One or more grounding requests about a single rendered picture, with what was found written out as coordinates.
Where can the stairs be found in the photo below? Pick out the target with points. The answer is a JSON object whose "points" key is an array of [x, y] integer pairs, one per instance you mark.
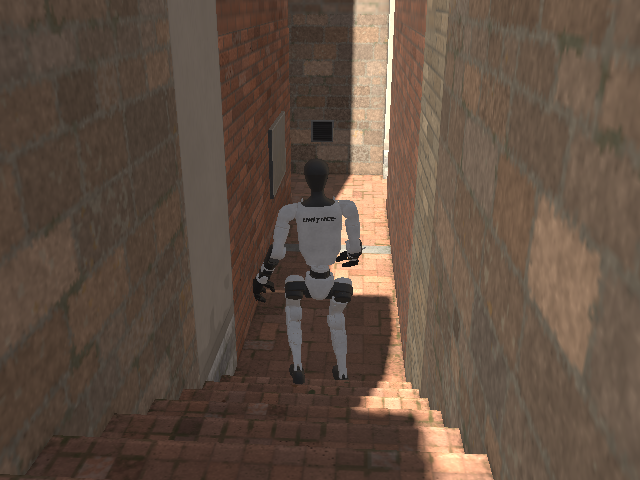
{"points": [[269, 428]]}

